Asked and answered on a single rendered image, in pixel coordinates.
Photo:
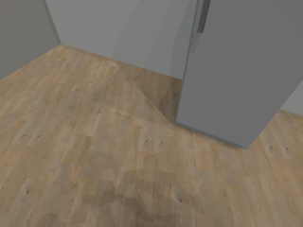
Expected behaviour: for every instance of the handle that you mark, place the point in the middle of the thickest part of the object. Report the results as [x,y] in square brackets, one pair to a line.
[203,16]

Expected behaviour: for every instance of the fridge door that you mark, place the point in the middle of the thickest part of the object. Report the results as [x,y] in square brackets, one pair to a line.
[243,66]

